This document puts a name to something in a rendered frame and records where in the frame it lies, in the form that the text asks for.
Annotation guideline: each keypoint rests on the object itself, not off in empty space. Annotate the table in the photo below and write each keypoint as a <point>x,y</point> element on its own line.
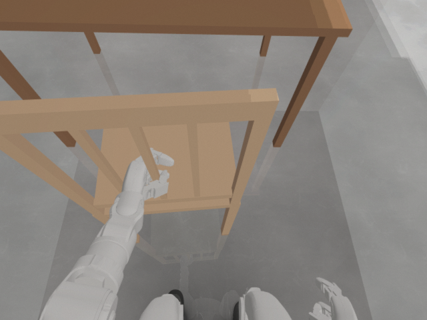
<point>326,19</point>

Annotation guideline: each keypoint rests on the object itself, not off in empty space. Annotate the chair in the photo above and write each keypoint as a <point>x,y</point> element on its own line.
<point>192,128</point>

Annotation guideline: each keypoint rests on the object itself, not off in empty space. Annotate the left robot upper arm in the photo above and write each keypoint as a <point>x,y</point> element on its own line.
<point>76,301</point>

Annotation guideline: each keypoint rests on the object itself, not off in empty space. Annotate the robot right hand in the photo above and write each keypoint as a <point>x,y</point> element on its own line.
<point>340,307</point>

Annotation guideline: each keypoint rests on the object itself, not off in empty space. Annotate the robot left hand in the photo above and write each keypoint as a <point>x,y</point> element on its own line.
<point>137,176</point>

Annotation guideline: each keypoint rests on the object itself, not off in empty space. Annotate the robot thigh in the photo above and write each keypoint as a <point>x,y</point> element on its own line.
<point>163,308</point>
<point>261,305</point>

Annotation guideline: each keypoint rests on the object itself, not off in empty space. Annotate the robot left forearm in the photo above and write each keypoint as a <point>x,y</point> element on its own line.
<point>105,260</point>

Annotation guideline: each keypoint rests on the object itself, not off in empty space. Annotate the left robot thigh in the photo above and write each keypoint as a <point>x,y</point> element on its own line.
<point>163,308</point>

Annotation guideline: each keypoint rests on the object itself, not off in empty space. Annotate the right robot thigh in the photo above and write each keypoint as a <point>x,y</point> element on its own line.
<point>261,305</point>

